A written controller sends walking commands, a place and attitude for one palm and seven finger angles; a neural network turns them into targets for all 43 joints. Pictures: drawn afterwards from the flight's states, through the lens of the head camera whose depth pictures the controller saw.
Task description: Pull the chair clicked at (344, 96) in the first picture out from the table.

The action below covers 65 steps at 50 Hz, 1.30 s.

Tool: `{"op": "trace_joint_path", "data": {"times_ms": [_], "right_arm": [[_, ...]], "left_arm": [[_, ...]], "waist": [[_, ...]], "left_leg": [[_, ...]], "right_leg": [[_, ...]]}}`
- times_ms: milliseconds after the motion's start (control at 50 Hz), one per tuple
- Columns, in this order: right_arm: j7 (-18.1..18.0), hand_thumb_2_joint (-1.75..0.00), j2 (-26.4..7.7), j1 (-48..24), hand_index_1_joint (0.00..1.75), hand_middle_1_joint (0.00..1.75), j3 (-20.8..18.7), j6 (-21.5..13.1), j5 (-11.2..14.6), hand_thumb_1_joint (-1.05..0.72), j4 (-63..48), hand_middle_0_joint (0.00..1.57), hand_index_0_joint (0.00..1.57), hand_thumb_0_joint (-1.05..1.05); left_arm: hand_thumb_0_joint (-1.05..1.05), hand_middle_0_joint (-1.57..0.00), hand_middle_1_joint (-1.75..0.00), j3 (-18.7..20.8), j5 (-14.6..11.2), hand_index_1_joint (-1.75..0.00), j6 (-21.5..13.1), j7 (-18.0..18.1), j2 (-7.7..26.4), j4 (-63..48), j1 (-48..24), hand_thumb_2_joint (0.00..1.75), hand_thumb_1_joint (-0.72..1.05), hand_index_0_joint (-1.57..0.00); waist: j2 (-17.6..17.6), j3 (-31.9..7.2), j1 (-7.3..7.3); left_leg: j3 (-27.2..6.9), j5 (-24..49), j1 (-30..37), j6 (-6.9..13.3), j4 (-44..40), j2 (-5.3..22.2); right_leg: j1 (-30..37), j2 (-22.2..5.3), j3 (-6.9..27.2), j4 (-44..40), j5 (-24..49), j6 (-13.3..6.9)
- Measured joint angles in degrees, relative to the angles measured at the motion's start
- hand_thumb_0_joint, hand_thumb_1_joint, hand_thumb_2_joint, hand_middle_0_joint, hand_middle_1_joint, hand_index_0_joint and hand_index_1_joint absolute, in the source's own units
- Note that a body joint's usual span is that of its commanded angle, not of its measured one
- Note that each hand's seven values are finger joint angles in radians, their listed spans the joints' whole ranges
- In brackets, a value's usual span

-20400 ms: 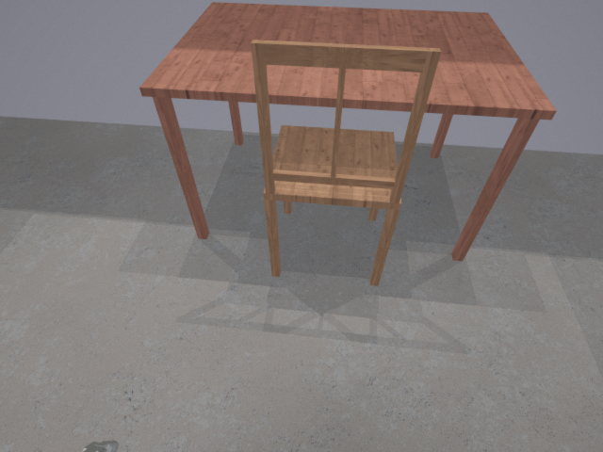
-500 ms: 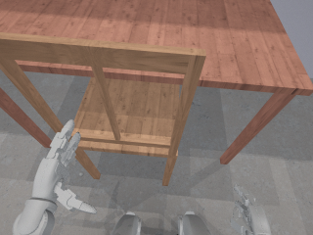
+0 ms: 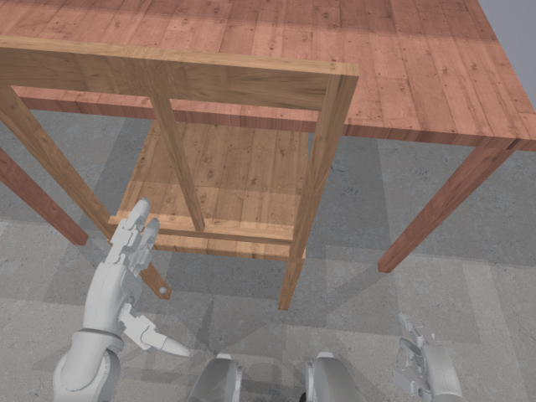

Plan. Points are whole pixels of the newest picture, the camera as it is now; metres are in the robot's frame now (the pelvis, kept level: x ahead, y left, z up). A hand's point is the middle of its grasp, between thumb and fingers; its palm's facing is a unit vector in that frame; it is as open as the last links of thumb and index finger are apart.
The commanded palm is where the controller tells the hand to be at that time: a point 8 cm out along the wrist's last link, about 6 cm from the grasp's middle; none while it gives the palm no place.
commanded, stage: aim the fingers beside a spindle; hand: left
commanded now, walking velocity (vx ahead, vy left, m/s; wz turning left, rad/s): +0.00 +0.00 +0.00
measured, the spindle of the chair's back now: (185, 178) +0.43 +0.15 +0.05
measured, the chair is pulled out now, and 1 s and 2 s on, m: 0.00 0.00 0.00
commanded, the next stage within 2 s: push the fingers through the gap in 0.96 s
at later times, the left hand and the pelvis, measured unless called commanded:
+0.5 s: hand (181, 282) +0.28 +0.14 +0.02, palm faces -0.09 -1.00 -0.02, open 16.9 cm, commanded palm +0.26 +0.19 +0.03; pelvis +0.00 +0.00 -0.01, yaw +0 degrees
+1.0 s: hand (179, 283) +0.28 +0.14 +0.03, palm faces -0.08 -1.00 -0.02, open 16.9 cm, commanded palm +0.26 +0.19 +0.03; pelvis +0.00 +0.00 -0.01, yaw +0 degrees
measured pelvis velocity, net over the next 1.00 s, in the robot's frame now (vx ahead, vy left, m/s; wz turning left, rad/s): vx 0.00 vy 0.00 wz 0.00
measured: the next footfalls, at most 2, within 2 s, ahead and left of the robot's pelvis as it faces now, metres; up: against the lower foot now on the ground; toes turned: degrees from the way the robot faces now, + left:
none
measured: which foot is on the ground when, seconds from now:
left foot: down 0.00-1.00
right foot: down 0.00-1.00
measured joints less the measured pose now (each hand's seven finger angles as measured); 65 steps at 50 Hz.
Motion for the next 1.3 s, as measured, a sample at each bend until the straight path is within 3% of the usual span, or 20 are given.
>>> {"op": "trace_joint_path", "data": {"times_ms": [440, 600, 1080, 1300], "right_arm": [[0.6, -0.9, 0.2, -0.8, 0.3, 0.3, 0.1, 2.2, -0.5, -0.9, -0.3, 0.2, 0.2, 0.01], [0.8, -0.9, 0.5, -0.5, 0.3, 0.3, 0.2, 3.1, -0.2, -0.9, -0.5, 0.2, 0.2, 0.01], [0.9, -0.9, 0.3, -0.5, 0.3, 0.3, 0.3, 3.3, -0.4, -0.9, -1.1, 0.2, 0.2, 0.01], [0.7, -0.9, 0.2, -1.2, 0.3, 0.3, 0.4, 3.5, -0.5, -0.9, 0.3, 0.2, 0.2, 0.01]], "left_arm": [[-0.02, -0.06, -0.08, -2.9, 2.6, -0.08, -0.3, 3.6, -1.2, 1.9, -3.7, 0.3, -0.5, -0.06], [-0.02, -0.06, -0.08, -1.8, 1.9, -0.08, 0.5, 3.7, -0.6, 1.3, -3.4, 0.3, -0.5, -0.06], [-0.02, -0.06, -0.08, -3.7, 3.0, -0.08, -0.2, 4.6, -1.3, 0.8, -2.0, 0.3, -0.5, -0.06], [-0.02, -0.06, -0.08, -2.0, 2.7, -0.08, 0.3, 4.6, -0.5, 5.3, -8.7, 0.3, -0.5, -0.06]], "waist": [[-0.3, -0.3, -0.38], [0.0, -0.1, -0.57], [0.1, -0.3, -0.52], [0.0, 0.0, -0.83]], "left_leg": [[0.1, -1.0, -3.6, 0.0, 2.9, 0.0], [0.1, -0.9, -3.1, 0.0, 2.2, 0.1], [0.1, -1.0, -2.6, 0.1, 1.9, 0.0], [-0.2, -1.0, -3.5, 0.0, 2.4, 0.0]], "right_leg": [[-3.7, 0.0, 0.1, 2.9, -0.9, 0.0], [-3.2, 0.1, 0.1, 2.1, -0.7, 0.0], [-2.6, 0.0, 0.1, 1.8, -0.9, 0.1], [-3.4, 0.0, -0.2, 2.2, -0.9, 0.0]]}}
